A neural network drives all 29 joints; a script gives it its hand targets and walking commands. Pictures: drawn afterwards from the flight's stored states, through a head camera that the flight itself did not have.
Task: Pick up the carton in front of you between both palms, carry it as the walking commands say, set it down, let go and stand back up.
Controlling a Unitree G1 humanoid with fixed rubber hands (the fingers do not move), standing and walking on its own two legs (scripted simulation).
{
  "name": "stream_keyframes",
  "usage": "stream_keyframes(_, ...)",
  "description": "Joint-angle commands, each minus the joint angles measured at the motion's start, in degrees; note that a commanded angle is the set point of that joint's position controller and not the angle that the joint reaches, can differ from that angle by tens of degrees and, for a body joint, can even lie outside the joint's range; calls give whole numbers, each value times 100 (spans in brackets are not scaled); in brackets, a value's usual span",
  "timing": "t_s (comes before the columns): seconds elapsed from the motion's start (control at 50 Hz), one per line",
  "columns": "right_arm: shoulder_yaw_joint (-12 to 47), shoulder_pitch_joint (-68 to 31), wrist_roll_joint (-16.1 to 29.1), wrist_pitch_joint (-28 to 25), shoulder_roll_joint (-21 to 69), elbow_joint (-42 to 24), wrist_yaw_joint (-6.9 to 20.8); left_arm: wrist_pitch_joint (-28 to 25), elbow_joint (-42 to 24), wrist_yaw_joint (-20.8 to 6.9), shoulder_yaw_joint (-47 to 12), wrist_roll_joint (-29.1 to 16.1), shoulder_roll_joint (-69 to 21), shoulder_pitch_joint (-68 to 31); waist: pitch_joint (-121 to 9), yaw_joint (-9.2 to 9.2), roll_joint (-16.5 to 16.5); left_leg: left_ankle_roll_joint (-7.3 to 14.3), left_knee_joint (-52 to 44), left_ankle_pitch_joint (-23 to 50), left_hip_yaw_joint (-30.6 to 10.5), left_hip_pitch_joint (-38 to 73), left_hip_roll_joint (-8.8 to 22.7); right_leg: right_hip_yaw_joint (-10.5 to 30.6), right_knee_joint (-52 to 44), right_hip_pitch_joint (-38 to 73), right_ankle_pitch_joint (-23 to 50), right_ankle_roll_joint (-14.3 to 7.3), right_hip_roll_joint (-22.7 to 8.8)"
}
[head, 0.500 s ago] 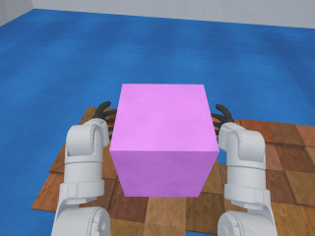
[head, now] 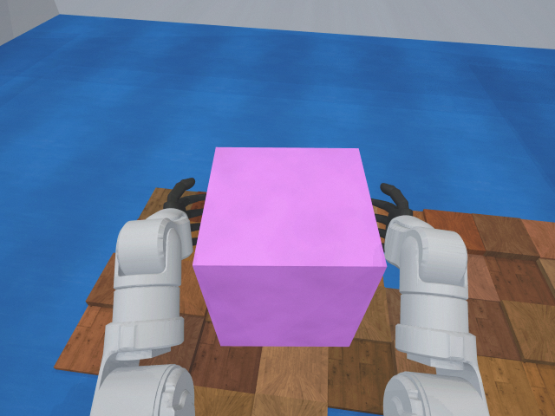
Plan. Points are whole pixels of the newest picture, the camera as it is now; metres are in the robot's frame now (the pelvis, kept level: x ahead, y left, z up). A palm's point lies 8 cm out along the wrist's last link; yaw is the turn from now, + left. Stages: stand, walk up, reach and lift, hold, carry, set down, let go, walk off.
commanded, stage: carry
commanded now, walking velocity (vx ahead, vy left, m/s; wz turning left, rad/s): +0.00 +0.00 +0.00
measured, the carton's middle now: (286, 252) +0.35 +0.00 +0.05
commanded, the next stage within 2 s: none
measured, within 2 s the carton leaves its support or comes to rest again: neither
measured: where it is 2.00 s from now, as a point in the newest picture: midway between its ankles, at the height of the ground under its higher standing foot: (278, 328)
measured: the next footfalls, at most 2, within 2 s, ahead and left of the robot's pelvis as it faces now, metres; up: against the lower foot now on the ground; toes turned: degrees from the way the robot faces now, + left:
right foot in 1.16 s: +0.21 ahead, -0.12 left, +0.00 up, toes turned -8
left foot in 1.54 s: +0.53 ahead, +0.07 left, -0.01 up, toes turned +6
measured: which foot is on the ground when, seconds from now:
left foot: down 0.00-1.00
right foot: down 0.00-0.92, up 0.94-1.00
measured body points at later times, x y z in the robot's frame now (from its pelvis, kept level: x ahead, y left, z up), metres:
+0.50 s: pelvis +0.00 +0.00 +0.00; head -0.01 +0.00 +0.45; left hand +0.35 +0.15 +0.12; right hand +0.35 -0.15 +0.12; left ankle +0.07 +0.10 -0.73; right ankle +0.05 -0.09 -0.73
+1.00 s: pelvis +0.06 +0.01 +0.01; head +0.04 +0.01 +0.46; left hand +0.42 +0.15 +0.16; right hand +0.41 -0.15 +0.17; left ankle +0.07 +0.09 -0.73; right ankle +0.05 -0.10 -0.71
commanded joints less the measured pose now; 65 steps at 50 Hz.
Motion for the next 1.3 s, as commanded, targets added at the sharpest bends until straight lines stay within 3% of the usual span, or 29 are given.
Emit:
stream_keyframes(0.0, 3529, -3976, 1644, -73, 5208, -476, 666, -138, -534, -577, -3512, -1626, -5221, -3927, -2171, -6, 34, 62, -401, 53, -790, 930, 696, 774, -473, 597, 199, -79, -756)
stream_keyframes(0.62, 3535, -3987, 1651, -70, 5218, -477, 670, -136, -538, -581, -3514, -1628, -5225, -3935, -2171, -5, 33, 49, -385, 103, -778, 948, 702, 764, -450, 620, 249, -72, -759)
stream_keyframes(0.68, 3602, -4253, 1759, -70, 5238, -691, 661, -149, -723, -555, -3590, -1688, -5212, -4127, -2029, -60, 23, 64, -659, -2031, -858, 684, 669, 864, -801, 523, -1808, -106, -769)
stream_keyframes(0.7, 3620, -4352, 1784, -64, 5202, -754, 648, -146, -793, -539, -3613, -1719, -5194, -4219, -1898, -84, 10, 98, -672, -2331, -878, 516, 656, 950, -891, 506, -2135, -145, -813)
stream_keyframes(0.74, 3664, -4406, 1869, -32, 5095, -815, 611, -112, -854, -491, -3624, -1762, -5117, -4266, -1926, -40, -115, 13, -371, -1785, -598, 495, 451, 1066, -1044, 693, -2090, -172, -933)
stream_keyframes(0.8, 3692, -4589, 2067, 43, 4892, -1019, 546, -29, -1039, -370, -3599, -1840, -4864, -4395, -1814, 13, -460, -82, 293, -1172, -100, 433, 68, 1502, -1487, 736, -2620, -381, -1310)
stream_keyframes(0.84, 3594, -4643, 2125, 138, 4693, -1025, 487, 69, -1088, -277, -3514, -1832, -4630, -4429, -1764, -114, -473, -20, 149, -1071, -51, 857, 46, 1266, -1445, 400, -2652, -369, -1262)
stream_keyframes(0.86, 3500, -4573, 2101, 202, 4568, -942, 460, 138, -1042, -227, -3442, -1752, -4494, -4343, -1793, -202, -308, 66, -117, -1208, -224, 1259, 156, 943, -1193, 144, -2539, -256, -1059)
stream_keyframes(0.88, 3397, -4491, 2061, 259, 4471, -833, 440, 210, -997, -201, -3367, -1703, -4427, -4368, -1863, -310, 168, 249, -566, -1708, -886, 1727, 551, 497, -577, -238, -2303, -52, -740)
stream_keyframes(0.9, 3305, -4420, 2031, 307, 4401, -764, 424, 271, -1006, -186, -3322, -1686, -4407, -4442, -1840, -415, 947, 580, -1409, -2690, -2193, 2070, 1282, 56, 524, -725, -1824, 119, -396)
stream_keyframes(0.92, 3296, -4569, 2043, 336, 4423, -812, 413, 303, -1102, -168, -3268, -1724, -4344, -4624, -1482, -446, 1255, 926, -1804, -3005, -3041, 2405, 1770, -70, 928, -1528, -1405, 129, -168)
stream_keyframes(0.94, 3221, -4604, 2006, 380, 4357, -749, 398, 364, -988, -157, -3204, -1709, -4301, -4678, -1429, -470, 1181, 1186, -1852, -2916, -3349, 2563, 2040, 97, 1283, -1901, -1293, 102, -267)
stream_keyframes(0.96, 3183, -4625, 1993, 420, 4341, -701, 394, 420, -822, -158, -3128, -1679, -4300, -4590, -1494, -474, 899, 1251, -1791, -2367, -3286, 2746, 2067, 222, 1475, -2118, -1313, 91, -319)
stream_keyframes(1.0, 3253, -4912, 2085, 449, 4500, -853, 419, 478, -605, -191, -3002, -1609, -4404, -4478, -1760, -456, 625, 1027, -1693, -1632, -2542, 3014, 1804, 146, 1199, -1986, -1083, 186, -303)
stream_keyframes(1.06, 3321, -5228, 2172, 453, 4752, -1031, 472, 501, -519, -231, -2969, -1567, -4600, -4590, -1812, -340, 942, 669, -1696, -1232, -1594, 2673, 1393, -207, 352, -1107, -566, 386, -61)
stream_keyframes(1.1, 3308, -5221, 2151, 458, 4782, -1013, 475, 517, -465, -240, -2984, -1550, -4654, -4609, -1763, -334, 988, 638, -1501, -1002, -997, 2381, 1093, -395, -122, -510, 189, 497, 66)
stream_keyframes(1.14, 3269, -5042, 2052, 481, 4771, -865, 460, 549, -374, -257, -2948, -1532, -4640, -4493, -1837, -215, 804, 463, -885, -795, -444, 1903, 873, -677, -921, 615, 683, 534, 107)
stream_keyframes(1.16, 3259, -4937, 2009, 496, 4782, -753, 452, 569, -317, -267, -2904, -1524, -4655, -4409, -2116, -86, 437, 238, -66, -715, -190, 940, 771, -216, -862, 2002, 359, 279, -323)
stream_keyframes(1.18, 3286, -5080, 2035, 535, 4811, -822, 477, 541, -255, -252, -2862, -1413, -4589, -4267, -2462, 132, -846, -62, 1314, -1070, 240, -366, 408, 1677, -1057, 3046, -680, -261, -1467)
stream_keyframes(1.2, 3387, -5243, 2075, 571, 4947, -778, 509, 500, -327, -239, -2784, -1303, -4495, -4335, -2161, 231, -1726, -166, 2354, -1829, 128, -2043, -10, 3335, -1175, 3728, -489, -916, -2278)
stream_keyframes(1.22, 3340, -5341, 2073, 549, 4930, -688, 512, 522, -373, -255, -2774, -1315, -4490, -4461, -1866, 304, -1154, -86, 3126, -2049, -252, -2973, 57, 3451, -1068, 3931, 261, -1172, -2449)
stream_keyframes(1.24, 3326, -5307, 2108, 532, 5015, -635, 518, 496, -585, -283, -2858, -1415, -4555, -4592, -1892, 374, -601, -31, 3384, -1739, -415, -3152, 238, 2977, -889, 3934, 1124, -1097, -2301)
stream_keyframes(1.26, 3342, -5271, 2131, 506, 5172, -656, 524, 446, -890, -310, -2980, -1560, -4687, -4811, -2014, 378, -443, -28, 3325, -1329, -463, -3121, 365, 2469, -839, 3892, 1644, -922, -2125)
stream_keyframes(1.28, 3385, -5293, 2144, 469, 5286, -758, 518, 395, -1192, -339, -3133, -1723, -4837, -5079, -2020, 403, -531, -65, 3147, -964, -485, -3010, 459, 1957, -821, 3768, 1995, -739, -1908)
